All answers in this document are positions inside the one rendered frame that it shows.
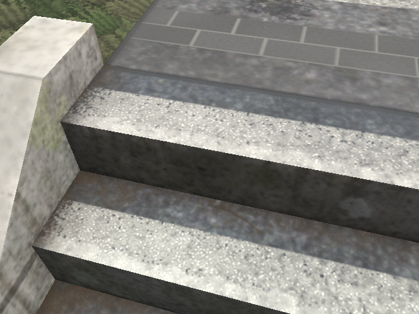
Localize stairs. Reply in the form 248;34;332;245
31;122;419;314

